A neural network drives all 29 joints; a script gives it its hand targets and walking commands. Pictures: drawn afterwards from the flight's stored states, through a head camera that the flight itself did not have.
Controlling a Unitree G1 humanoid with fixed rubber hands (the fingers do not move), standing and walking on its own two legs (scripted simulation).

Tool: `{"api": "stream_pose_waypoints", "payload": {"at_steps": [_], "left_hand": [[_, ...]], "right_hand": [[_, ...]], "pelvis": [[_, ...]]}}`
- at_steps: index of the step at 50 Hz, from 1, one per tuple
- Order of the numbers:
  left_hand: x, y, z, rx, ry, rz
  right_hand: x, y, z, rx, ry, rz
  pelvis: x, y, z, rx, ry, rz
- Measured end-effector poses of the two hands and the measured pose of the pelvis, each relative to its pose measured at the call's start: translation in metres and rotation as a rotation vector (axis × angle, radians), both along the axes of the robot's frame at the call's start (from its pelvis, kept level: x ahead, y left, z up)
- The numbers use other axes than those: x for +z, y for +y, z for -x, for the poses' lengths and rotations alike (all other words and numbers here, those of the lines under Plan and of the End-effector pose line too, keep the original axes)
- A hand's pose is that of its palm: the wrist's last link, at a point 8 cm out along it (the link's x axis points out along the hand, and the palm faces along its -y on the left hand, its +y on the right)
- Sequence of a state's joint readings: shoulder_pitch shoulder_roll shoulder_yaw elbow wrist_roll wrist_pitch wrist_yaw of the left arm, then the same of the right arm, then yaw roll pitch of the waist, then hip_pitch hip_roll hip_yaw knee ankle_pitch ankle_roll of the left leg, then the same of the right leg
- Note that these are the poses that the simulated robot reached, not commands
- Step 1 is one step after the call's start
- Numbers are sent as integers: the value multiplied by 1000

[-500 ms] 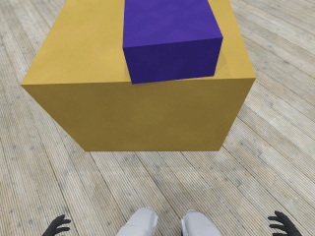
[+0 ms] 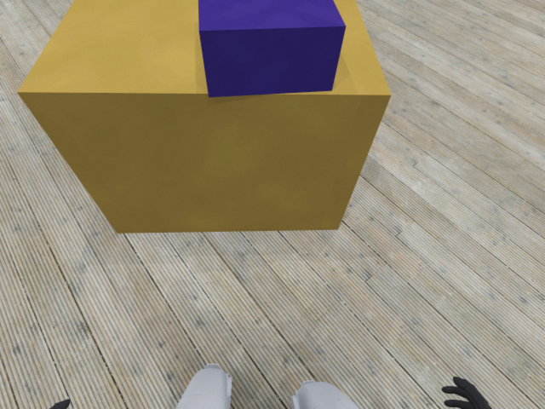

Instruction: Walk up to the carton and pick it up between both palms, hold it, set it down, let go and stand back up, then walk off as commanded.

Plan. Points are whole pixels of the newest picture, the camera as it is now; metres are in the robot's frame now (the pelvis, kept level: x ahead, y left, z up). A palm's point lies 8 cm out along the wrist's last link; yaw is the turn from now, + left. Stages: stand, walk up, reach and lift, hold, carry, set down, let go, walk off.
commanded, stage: walk off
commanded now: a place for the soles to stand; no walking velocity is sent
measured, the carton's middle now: (264, 30) +0.94 +0.03 +0.03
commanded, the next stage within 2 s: none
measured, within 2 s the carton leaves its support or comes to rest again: neither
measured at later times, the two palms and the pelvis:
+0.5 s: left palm out of the picture -0.04 +0.34 -0.08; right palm out of the picture -0.05 -0.27 -0.09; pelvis -0.10 +0.02 +0.02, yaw +3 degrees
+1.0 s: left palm out of the picture -0.10 +0.32 -0.09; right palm out of the picture -0.04 -0.28 -0.08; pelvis -0.14 +0.03 +0.03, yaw +5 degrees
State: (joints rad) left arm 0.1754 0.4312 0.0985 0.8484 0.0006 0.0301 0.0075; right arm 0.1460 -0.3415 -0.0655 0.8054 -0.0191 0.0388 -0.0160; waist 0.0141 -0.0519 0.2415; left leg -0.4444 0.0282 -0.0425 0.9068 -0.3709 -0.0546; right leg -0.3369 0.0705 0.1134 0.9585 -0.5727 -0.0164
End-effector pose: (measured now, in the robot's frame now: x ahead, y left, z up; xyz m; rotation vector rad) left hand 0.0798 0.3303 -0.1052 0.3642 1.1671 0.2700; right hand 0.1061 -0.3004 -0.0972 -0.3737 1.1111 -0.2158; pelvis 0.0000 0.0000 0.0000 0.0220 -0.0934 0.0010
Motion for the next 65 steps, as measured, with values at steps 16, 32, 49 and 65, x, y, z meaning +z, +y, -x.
{"api": "stream_pose_waypoints", "payload": {"at_steps": [16,32,49,65], "left_hand": [[14,-14,100,55,-81,40],[33,0,137,55,-68,78],[20,-8,180,99,-27,89],[30,21,186,48,-9,25]], "right_hand": [[-6,2,98,20,36,-38],[16,41,165,-23,48,-109],[13,26,142,19,-22,-79],[13,21,190,-51,76,-53]], "pelvis": [[8,14,83,106,-38,0],[37,24,117,48,-27,17],[26,26,138,87,-36,42],[27,29,128,58,-17,59]]}}
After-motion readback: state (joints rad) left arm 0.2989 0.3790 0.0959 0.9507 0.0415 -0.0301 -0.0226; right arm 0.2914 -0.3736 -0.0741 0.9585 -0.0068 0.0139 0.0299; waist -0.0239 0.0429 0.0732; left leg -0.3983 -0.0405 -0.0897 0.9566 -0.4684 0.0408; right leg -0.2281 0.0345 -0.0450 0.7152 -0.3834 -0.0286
